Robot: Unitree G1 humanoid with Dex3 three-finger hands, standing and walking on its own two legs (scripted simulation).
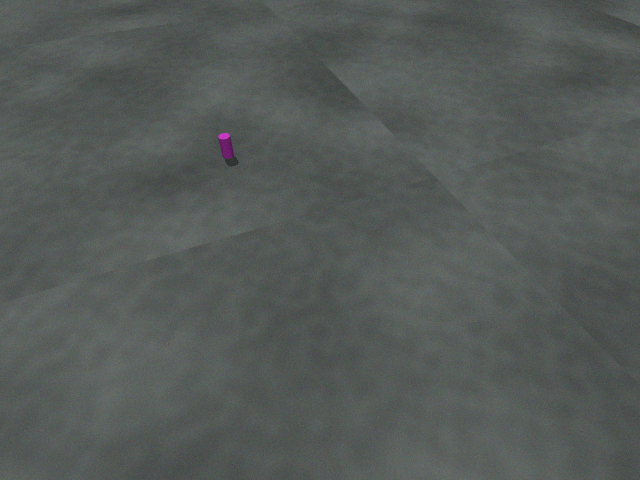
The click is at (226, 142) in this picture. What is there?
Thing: squat round
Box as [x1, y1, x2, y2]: [218, 133, 233, 158]
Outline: 221,133 219,134 218,138 222,155 225,158 229,158 233,155 229,134
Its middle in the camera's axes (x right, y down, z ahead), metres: -0.50 -0.52 +2.09
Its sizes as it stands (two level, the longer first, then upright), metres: 0.061 0.061 0.120
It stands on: the floor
